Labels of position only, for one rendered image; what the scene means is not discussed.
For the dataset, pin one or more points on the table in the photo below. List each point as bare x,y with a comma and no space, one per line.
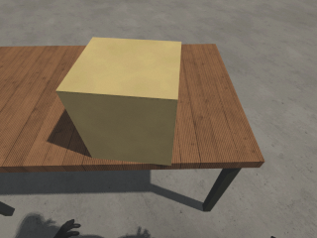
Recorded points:
38,136

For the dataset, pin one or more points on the left robot hand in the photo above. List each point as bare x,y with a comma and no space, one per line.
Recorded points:
68,225

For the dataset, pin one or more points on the carton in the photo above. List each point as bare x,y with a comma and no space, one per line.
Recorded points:
121,95

